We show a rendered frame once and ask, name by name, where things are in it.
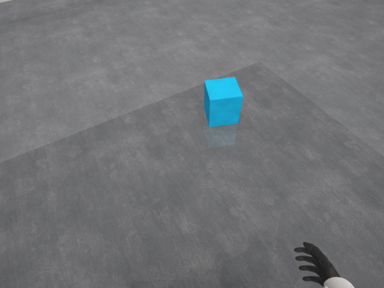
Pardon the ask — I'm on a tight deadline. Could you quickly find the robot right hand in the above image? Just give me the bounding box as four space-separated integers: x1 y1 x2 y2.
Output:
294 242 340 286

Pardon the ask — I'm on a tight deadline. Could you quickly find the carton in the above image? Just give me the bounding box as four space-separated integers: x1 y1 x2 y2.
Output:
204 77 243 127

